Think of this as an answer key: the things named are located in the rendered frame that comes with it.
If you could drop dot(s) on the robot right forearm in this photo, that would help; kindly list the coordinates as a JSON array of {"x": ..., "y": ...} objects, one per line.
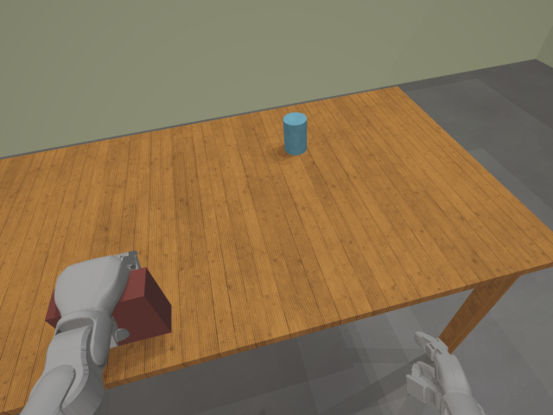
[{"x": 457, "y": 403}]

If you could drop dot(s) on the sponge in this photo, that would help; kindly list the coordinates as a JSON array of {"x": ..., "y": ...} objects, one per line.
[{"x": 143, "y": 309}]

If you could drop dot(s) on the right robot hand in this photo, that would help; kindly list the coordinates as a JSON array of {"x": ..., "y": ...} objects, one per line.
[{"x": 429, "y": 384}]

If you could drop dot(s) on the table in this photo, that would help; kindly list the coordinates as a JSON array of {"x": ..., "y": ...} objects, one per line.
[{"x": 253, "y": 246}]

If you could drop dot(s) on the left robot hand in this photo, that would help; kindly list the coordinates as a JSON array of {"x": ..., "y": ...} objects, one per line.
[{"x": 97, "y": 285}]

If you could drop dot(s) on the robot left forearm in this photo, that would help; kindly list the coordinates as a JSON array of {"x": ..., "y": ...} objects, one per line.
[{"x": 71, "y": 383}]

